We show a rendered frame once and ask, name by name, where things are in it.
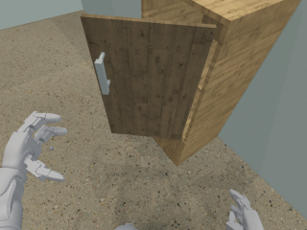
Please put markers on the handle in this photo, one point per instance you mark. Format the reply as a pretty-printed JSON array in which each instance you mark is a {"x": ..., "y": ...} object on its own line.
[{"x": 101, "y": 73}]

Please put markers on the left robot forearm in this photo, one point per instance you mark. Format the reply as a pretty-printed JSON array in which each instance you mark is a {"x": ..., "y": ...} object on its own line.
[{"x": 12, "y": 182}]

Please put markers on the robot left hand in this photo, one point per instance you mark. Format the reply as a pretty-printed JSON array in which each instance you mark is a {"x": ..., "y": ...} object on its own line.
[{"x": 21, "y": 144}]

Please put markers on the robot right hand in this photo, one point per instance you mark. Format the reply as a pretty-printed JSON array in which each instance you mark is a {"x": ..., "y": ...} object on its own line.
[{"x": 247, "y": 217}]

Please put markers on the cupboard door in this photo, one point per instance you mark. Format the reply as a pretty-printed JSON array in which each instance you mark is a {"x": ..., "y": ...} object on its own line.
[{"x": 154, "y": 68}]

